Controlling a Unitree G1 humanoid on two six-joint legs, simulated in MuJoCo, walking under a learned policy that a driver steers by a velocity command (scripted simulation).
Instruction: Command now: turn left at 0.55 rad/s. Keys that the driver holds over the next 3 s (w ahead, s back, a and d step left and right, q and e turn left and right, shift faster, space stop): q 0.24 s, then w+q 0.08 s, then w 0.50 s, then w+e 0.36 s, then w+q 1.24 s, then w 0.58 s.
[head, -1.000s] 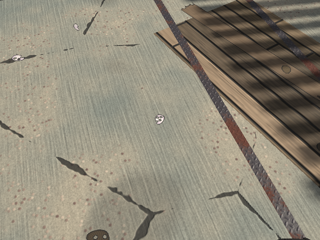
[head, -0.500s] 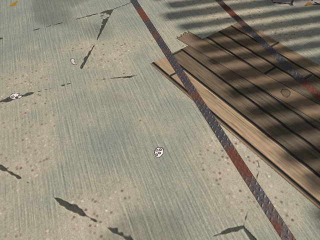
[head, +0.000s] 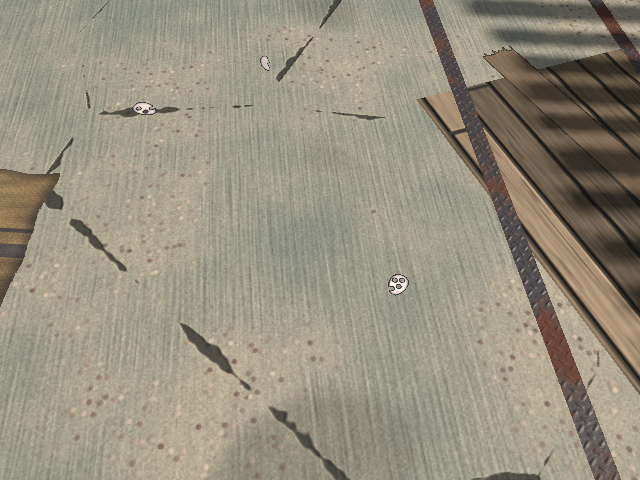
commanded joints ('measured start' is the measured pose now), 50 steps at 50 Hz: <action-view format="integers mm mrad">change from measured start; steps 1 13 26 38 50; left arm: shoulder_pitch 2 -37 176 95 -146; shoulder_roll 83 120 208 105 66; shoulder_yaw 15 15 30 -5 -39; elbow -49 -93 -25 -69 -188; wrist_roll -4 28 -22 -7 -22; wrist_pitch -15 -28 -61 -101 -94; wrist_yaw -9 -28 -63 -101 -150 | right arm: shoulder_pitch -23 62 -61 150 253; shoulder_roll -180 -204 -82 -111 -154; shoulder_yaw -49 -75 -7 -8 -21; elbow -68 -76 -135 -77 5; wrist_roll -1 4 8 -14 -6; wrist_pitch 0 21 -48 -98 -96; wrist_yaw -8 -3 47 41 17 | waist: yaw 7 -27 82 3 -26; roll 146 -123 -159 110 69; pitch -115 -79 18 32 65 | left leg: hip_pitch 128 -274 -61 320 411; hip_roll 236 30 104 313 338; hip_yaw -314 -34 169 -142 154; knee -132 705 166 -307 -277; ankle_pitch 67 -302 -171 14 390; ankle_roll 159 -111 -73 145 78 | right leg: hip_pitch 17 319 288 -340 -177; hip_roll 18 -303 -276 -158 -41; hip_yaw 3 209 44 -76 -128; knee -108 -597 -707 169 -336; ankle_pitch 24 245 -15 209 432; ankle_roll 6 -275 -283 -105 -163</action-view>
